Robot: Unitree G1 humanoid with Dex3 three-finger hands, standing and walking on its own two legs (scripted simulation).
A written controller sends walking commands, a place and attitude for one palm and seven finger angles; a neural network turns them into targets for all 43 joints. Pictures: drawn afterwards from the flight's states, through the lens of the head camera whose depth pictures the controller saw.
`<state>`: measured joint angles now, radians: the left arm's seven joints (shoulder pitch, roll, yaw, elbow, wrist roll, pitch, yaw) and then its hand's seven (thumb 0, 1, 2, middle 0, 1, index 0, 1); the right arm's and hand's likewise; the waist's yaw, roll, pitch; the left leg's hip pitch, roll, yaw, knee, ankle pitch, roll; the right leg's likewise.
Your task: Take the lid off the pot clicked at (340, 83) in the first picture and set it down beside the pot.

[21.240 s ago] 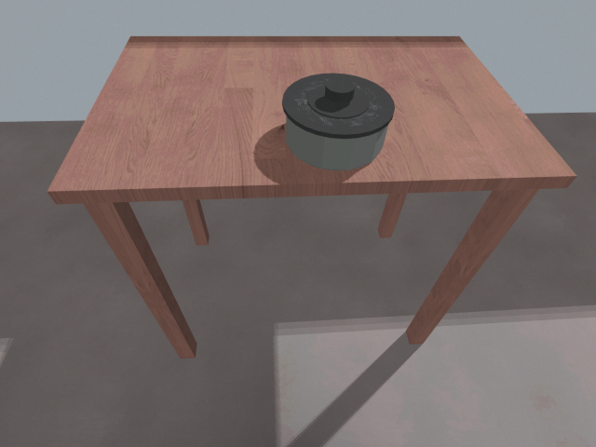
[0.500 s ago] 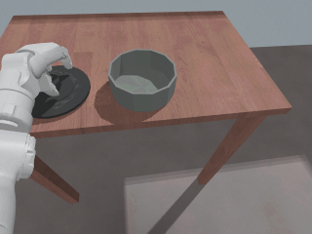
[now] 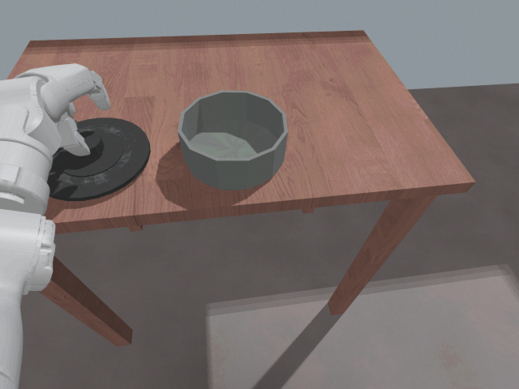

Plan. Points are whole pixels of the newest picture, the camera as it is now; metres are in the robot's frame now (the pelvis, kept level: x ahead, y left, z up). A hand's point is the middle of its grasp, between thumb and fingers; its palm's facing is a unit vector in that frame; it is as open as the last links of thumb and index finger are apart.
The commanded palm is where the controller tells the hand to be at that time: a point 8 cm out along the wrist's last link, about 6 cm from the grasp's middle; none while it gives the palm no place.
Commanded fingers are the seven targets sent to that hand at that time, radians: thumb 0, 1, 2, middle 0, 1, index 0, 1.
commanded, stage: raise the empty hand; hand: left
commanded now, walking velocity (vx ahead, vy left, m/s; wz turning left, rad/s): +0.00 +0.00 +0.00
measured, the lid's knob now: (86, 145) +0.50 +0.27 +0.09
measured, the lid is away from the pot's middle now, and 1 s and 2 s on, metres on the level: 0.25 0.25 0.25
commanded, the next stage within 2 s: draw the hand back to the body in 0.96 s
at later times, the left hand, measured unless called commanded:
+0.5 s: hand (68, 85) +0.50 +0.25 +0.21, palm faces -0.31 -0.11 -0.94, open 11.0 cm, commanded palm +0.49 +0.26 +0.27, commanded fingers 0.00 -0.11 0.84 -0.44 -0.68 -0.44 -0.68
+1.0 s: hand (38, 55) +0.48 +0.26 +0.26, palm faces -0.26 -0.10 -0.96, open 11.0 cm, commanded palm +0.48 +0.25 +0.31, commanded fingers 0.00 -0.11 0.84 -0.44 -0.68 -0.44 -0.68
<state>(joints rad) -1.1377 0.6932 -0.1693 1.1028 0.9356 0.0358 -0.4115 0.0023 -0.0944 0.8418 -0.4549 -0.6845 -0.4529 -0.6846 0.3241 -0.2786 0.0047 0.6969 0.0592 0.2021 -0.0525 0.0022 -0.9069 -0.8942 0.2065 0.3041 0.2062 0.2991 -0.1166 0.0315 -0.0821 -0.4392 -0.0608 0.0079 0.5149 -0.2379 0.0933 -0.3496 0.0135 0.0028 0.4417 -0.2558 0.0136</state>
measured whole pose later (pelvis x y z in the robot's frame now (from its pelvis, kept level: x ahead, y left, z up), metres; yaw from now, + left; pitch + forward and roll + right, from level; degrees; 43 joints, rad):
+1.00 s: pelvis +0.00 +0.01 +0.00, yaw +2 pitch +8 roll -2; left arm -1.37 0.71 -0.26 1.03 0.96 0.18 -0.58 0.00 -0.10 0.84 -0.46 -0.68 -0.45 -0.68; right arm 0.29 -0.29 0.01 0.68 0.06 0.19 -0.01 0.00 -0.91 -0.89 0.21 0.30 0.21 0.30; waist -0.11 0.03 -0.07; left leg -0.38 -0.08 -0.02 0.44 -0.20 0.10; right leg -0.29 -0.01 -0.02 0.37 -0.23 0.02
